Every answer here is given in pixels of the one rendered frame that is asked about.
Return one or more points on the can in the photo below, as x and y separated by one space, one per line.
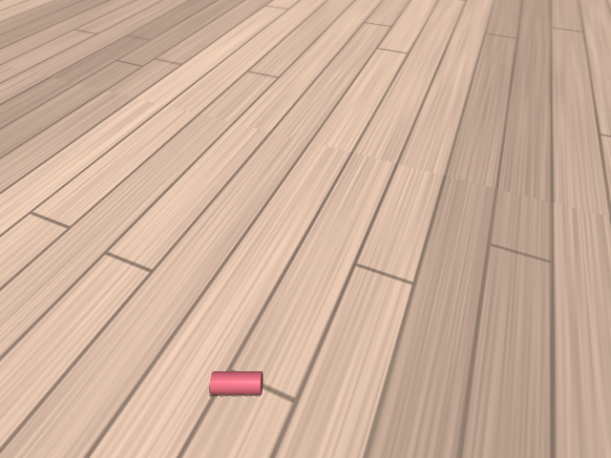
236 383

